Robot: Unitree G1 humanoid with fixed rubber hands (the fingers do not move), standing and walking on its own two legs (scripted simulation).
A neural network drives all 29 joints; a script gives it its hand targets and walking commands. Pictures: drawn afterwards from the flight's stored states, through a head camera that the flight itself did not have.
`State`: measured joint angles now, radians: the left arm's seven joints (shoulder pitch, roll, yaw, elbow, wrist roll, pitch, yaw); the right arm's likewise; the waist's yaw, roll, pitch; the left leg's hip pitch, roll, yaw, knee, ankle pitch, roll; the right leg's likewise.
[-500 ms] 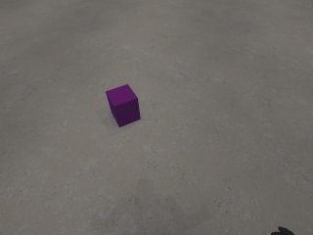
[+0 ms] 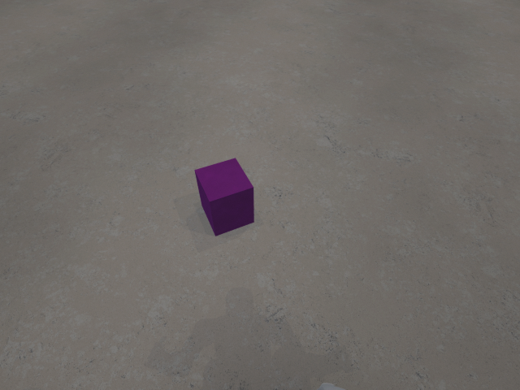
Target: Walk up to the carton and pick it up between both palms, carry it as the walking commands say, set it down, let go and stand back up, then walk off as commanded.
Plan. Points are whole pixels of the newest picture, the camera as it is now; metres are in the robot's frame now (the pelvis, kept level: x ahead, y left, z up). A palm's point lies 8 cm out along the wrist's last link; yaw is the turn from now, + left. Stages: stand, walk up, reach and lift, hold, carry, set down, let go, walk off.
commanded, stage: walk up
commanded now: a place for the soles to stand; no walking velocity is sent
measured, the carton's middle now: (225, 197) +1.06 +0.15 -0.63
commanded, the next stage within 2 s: none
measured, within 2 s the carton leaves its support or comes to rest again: neither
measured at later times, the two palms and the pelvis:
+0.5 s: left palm (37, 346) +0.24 +0.37 -0.07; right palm (422, 281) +0.34 -0.30 -0.08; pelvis +0.20 +0.02 +0.00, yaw +4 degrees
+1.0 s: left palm (64, 259) +0.40 +0.39 -0.07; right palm (383, 215) +0.51 -0.28 -0.09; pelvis +0.38 +0.04 +0.00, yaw +6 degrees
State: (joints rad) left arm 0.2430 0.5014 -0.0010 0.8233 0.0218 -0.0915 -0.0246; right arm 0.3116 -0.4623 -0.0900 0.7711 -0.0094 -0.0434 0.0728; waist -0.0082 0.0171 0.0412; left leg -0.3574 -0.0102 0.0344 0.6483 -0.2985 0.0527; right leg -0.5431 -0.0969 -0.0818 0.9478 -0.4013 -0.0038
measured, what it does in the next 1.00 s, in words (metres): walks ahead: right foot, then left foot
